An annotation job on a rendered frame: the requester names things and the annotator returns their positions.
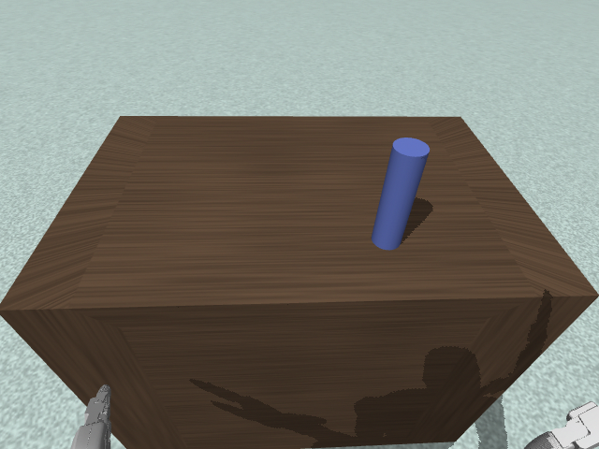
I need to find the left robot hand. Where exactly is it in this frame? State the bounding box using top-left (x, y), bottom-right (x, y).
top-left (71, 384), bottom-right (111, 449)

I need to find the right robot hand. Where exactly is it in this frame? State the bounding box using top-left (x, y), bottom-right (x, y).
top-left (524, 401), bottom-right (599, 449)

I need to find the can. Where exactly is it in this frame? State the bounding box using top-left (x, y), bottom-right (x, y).
top-left (372, 138), bottom-right (430, 250)

